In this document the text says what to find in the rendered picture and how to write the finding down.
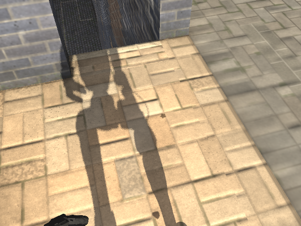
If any robot left hand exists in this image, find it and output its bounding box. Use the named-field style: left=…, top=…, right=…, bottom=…
left=43, top=214, right=89, bottom=226

